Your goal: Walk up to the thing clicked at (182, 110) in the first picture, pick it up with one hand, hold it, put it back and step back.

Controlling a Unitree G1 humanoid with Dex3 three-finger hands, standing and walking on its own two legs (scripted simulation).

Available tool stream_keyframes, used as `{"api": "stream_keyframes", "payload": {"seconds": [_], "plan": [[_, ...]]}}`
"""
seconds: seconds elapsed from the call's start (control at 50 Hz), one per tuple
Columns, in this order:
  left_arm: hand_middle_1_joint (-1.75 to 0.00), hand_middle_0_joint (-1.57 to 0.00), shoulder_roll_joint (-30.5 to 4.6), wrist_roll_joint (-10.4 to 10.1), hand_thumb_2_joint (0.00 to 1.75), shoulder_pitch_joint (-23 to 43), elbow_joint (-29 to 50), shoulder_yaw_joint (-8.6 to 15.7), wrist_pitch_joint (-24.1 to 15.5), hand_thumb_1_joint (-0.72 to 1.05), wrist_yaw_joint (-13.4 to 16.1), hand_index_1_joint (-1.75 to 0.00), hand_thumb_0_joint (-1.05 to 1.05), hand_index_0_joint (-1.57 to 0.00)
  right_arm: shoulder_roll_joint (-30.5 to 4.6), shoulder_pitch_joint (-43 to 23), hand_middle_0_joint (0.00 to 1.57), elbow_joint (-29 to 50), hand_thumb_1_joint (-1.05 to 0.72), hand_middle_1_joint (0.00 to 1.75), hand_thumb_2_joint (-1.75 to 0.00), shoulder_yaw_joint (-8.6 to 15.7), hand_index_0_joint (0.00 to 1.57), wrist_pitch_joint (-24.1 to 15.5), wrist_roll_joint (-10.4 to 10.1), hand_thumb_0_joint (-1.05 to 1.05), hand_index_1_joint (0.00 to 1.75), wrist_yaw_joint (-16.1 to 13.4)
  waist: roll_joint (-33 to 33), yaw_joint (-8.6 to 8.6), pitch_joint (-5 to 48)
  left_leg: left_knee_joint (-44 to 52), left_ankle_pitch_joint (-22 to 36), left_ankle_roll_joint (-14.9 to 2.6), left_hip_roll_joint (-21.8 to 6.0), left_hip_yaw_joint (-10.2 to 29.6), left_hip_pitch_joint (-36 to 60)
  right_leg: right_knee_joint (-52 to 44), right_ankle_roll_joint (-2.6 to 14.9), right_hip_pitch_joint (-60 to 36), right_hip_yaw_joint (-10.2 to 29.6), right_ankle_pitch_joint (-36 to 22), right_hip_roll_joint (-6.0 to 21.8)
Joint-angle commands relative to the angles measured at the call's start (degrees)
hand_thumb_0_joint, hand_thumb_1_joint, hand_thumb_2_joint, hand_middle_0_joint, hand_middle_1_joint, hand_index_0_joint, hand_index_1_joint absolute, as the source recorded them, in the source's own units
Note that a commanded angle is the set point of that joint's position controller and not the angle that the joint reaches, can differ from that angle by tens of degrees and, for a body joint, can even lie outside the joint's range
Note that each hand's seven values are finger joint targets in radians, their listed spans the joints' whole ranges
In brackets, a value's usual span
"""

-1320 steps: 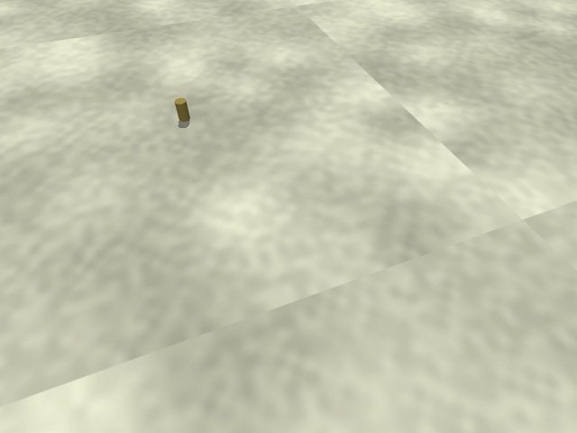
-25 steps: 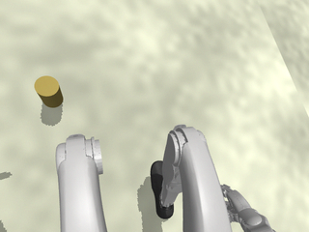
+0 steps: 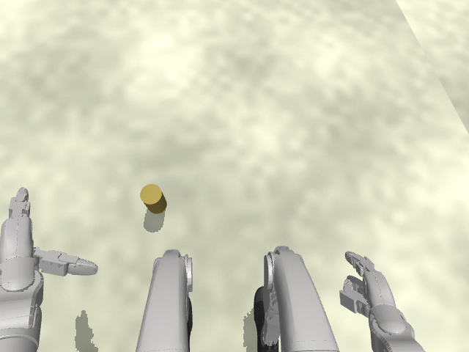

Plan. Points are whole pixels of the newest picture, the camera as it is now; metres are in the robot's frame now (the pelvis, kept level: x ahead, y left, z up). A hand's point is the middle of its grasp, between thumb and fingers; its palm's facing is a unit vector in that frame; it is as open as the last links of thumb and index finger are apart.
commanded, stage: home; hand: left
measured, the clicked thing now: (154, 199) +0.48 +0.22 -0.49
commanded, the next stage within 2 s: none
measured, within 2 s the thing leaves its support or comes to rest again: neither
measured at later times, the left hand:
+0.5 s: hand (59, 258) +0.25 +0.20 +0.10, palm faces +0.15 -0.93 -0.33, open 17.3 cm
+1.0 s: hand (60, 281) +0.22 +0.19 +0.12, palm faces +0.15 -0.94 -0.29, open 17.5 cm
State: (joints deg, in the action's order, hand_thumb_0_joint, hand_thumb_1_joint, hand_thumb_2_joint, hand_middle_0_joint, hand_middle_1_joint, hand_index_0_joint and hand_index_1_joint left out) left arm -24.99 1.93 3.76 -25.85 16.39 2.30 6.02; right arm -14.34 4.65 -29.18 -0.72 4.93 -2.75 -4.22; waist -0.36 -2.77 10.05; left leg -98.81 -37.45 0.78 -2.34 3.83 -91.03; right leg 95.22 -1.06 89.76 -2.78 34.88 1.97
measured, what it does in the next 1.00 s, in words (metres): rises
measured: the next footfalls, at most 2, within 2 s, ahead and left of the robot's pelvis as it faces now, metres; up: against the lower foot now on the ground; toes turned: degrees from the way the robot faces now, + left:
none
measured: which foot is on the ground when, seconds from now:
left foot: down 0.00-1.00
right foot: down 0.00-1.00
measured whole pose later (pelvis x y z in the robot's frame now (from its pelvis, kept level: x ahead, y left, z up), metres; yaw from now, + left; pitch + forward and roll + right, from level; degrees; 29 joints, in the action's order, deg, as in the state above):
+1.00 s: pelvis +0.06 +0.00 +0.18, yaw +3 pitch +7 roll -2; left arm -11.7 -0.5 -25.8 -0.6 -0.7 16.3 8.6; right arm -11.8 15.5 -28.7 -1.9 -6.4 -0.8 -10.4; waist -2.2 -1.3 6.4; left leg -55.1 -27.7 1.1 -2.7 2.2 -34.6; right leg 51.5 -1.0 33.0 -3.6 25.5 1.4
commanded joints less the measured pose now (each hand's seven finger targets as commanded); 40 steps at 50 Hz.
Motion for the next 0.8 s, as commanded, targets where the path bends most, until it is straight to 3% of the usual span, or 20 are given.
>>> {"api": "stream_keyframes", "payload": {"seconds": [0.0, 0.04, 0.06, 0.08, 0.22, 0.24, 0.3, 0.34, 0.38, 0.46, 0.56, 0.6, 0.68, 0.72, 0.76, 0.78], "plan": [[-0.05, -0.05, -8.7, -0.7, 0.05, 0.7, 10.7, 1.0, -0.7, -0.55, 2.1, -0.05, 0.00, -0.05, -7.7, 6.9, 0.20, 4.1, -0.90, 0.30, -0.90, 3.5, 0.20, -3.1, 0.7, 0.00, 0.30, -2.1, -4.7, -0.59, 23.7, 20.2, 13.6, -2.16, 1.5, -2.4, 26.8, -20.2, 2.34, -25.2, 0.5, -12.3, -1.6], [-0.06, -0.05, -5.8, -1.1, 0.06, -3.9, 8.3, -0.7, 0.8, -0.54, 2.4, -0.05, 0.00, -0.05, -7.2, 6.1, 0.20, 4.6, -0.90, 0.30, -0.90, 3.2, 0.20, -4.0, 0.6, 0.00, 0.30, -2.4, -3.3, -0.31, 20.9, 23.4, 13.7, -2.16, 1.5, -2.6, 28.9, -23.6, 2.23, -29.1, 0.5, -12.5, -1.7], [-0.05, -0.05, -6.8, -1.2, 0.06, -2.6, 12.3, -0.5, 1.1, -0.55, 2.9, -0.05, 0.00, -0.05, -7.2, 6.6, 0.20, 4.7, -0.90, 0.30, -0.90, 3.3, 0.20, -4.3, 0.7, 0.00, 0.30, -2.7, -4.0, 0.06, 21.7, 25.0, 14.4, -2.08, 1.5, -2.6, 31.0, -25.1, 2.22, -31.3, 0.5, -13.2, -1.6], [-0.06, -0.05, -5.5, -1.2, 0.07, -5.5, 10.0, -1.1, 2.0, -0.53, 3.0, -0.06, 0.00, -0.05, -6.9, 6.3, 0.20, 5.2, -0.90, 0.30, -0.90, 3.0, 0.20, -4.6, 0.5, 0.00, 0.30, -2.9, -3.7, 0.38, 21.0, 26.5, 15.8, -2.00, 1.6, -2.8, 32.4, -26.6, 2.19, -33.5, 0.7, -14.4, -1.5], [-0.06, -0.05, -0.7, -2.0, 0.07, -11.1, 20.0, -6.4, 6.2, -0.52, 5.4, -0.06, 0.00, -0.05, -5.8, 8.2, 0.20, 6.7, -0.90, 0.30, -0.90, 2.4, 0.20, -6.7, 0.5, 0.00, 0.30, -5.2, -6.2, 0.32, 16.9, 37.3, 21.5, -0.79, 1.0, -2.6, 46.6, -35.3, 2.02, -43.8, -0.3, -19.2, -2.0], [-0.06, -0.05, -1.4, -2.0, 0.07, -11.8, 21.8, -6.0, 6.8, -0.53, 5.7, -0.06, 0.00, -0.05, -5.8, 8.5, 0.20, 6.9, -0.90, 0.30, -0.90, 2.4, 0.20, -7.0, 0.4, 0.00, 0.30, -5.6, -6.3, 0.76, 16.2, 38.5, 22.1, -0.85, 1.1, -2.7, 48.0, -36.7, 1.96, -45.5, -0.4, -19.8, -2.0], [-0.06, -0.06, 2.9, -2.3, 0.08, -17.1, 24.0, -9.8, 8.6, -0.50, 6.2, -0.06, 0.00, -0.06, -4.8, 8.5, 0.20, 8.1, -0.90, 0.30, -0.90, 1.9, 0.20, -7.8, 0.6, 0.00, 0.30, -6.4, -5.5, 0.34, 10.9, 43.5, 19.9, -0.76, 1.2, -2.7, 50.4, -41.1, 1.72, -48.9, -1.1, -18.4, -2.2], [-0.06, -0.06, 2.9, -2.5, 0.08, -19.2, 27.7, -10.1, 9.5, -0.50, 6.5, -0.06, 0.00, -0.06, -4.5, 8.9, 0.20, 8.5, -0.90, 0.30, -0.90, 1.9, 0.20, -8.3, 0.7, 0.00, 0.30, -6.9, -5.2, 0.82, 10.0, 45.8, 19.7, -0.79, 1.3, -2.8, 52.4, -43.3, 1.69, -51.5, -1.5, -18.2, -2.5], [-0.06, -0.06, 4.4, -2.5, 0.08, -23.2, 31.4, -12.0, 10.3, -0.50, 6.4, -0.06, 0.00, -0.06, -4.2, 9.0, 0.20, 9.3, -0.90, 0.30, -0.90, 1.9, 0.20, -9.1, 0.9, 0.00, 0.30, -7.3, -4.7, 0.88, 9.4, 47.1, 21.2, -0.87, 1.4, -2.9, 54.0, -45.0, 1.72, -53.9, -1.7, -19.6, -2.7], [-0.06, -0.05, 7.2, -2.7, 0.07, -28.4, 34.1, -14.5, 11.5, -0.52, 5.9, -0.06, 0.00, -0.06, -3.6, 8.5, 0.20, 10.0, -0.90, 0.30, -0.90, 1.5, 0.20, -10.2, 1.3, 0.00, 0.30, -7.7, -2.4, 0.57, 3.7, 49.5, 22.9, -0.90, 1.3, -2.7, 55.4, -47.6, 1.57, -55.6, -2.6, -20.8, -3.1], [-0.06, -0.06, 7.3, -2.6, 0.09, -30.2, 37.6, -14.1, 11.7, -0.49, 4.8, -0.06, 0.00, -0.06, -3.7, 8.2, 0.20, 10.8, -0.90, 0.30, -0.90, 1.7, 0.20, -11.6, 1.7, 0.00, 0.30, -7.6, -0.9, 0.68, 0.7, 51.8, 21.4, -0.89, 1.4, -2.8, 56.3, -50.0, 1.38, -57.5, -2.5, -19.2, -3.1], [-0.06, -0.05, 7.9, -2.5, 0.07, -31.0, 37.8, -14.2, 11.6, -0.53, 4.3, -0.06, 0.00, -0.05, -3.6, 8.2, 0.20, 10.5, -0.90, 0.30, -0.90, 1.9, 0.20, -12.1, 1.9, 0.00, 0.30, -7.5, -1.4, 0.82, 1.5, 52.0, 23.8, -0.58, 1.3, -2.6, 57.7, -49.5, 1.50, -58.4, -2.5, -21.0, -3.2], [-0.05, -0.05, 7.6, -2.2, 0.04, -27.9, 36.3, -14.1, 11.2, -0.58, 3.7, -0.05, 0.00, -0.05, -3.9, 8.0, 0.20, 10.2, -0.90, 0.30, -0.90, 1.9, 0.20, -12.9, 2.1, 0.00, 0.30, -7.2, -2.1, 0.42, -0.1, 52.9, 23.5, -0.32, 1.3, -2.3, 58.3, -49.7, 1.51, -58.3, -2.5, -20.4, -3.2], [-0.05, -0.05, 7.2, -2.1, 0.05, -27.1, 37.9, -13.8, 10.9, -0.56, 3.6, -0.05, 0.00, -0.05, -3.8, 8.1, 0.20, 10.4, -0.90, 0.30, -0.90, 1.9, 0.20, -13.3, 2.2, 0.00, 0.30, -7.3, -2.6, 0.69, 2.2, 52.4, 23.9, -0.49, 1.7, -2.9, 59.2, -50.2, 1.40, -59.5, -2.0, -21.2, -3.0], [-0.05, -0.05, 7.9, -2.0, 0.05, -27.0, 37.5, -14.9, 11.1, -0.56, 3.3, -0.05, 0.00, -0.05, -3.8, 7.6, 0.20, 10.2, -0.90, 0.30, -0.90, 1.7, 0.20, -13.8, 2.4, 0.00, 0.30, -7.2, -2.7, 0.38, 1.8, 52.6, 23.8, -0.54, 1.8, -3.1, 59.6, -50.6, 1.35, -59.5, -1.8, -21.3, -2.9], [-0.05, -0.05, 5.9, -2.1, 0.05, -24.8, 40.7, -13.1, 10.8, -0.56, 3.6, -0.05, 0.00, -0.05, -3.9, 7.8, 0.20, 9.9, -0.90, 0.30, -0.90, 1.8, 0.20, -14.0, 2.3, 0.00, 0.30, -7.2, -3.4, 0.79, 2.6, 52.7, 24.1, -0.43, 1.7, -3.1, 60.4, -50.5, 1.37, -60.1, -1.8, -21.6, -2.9]]}}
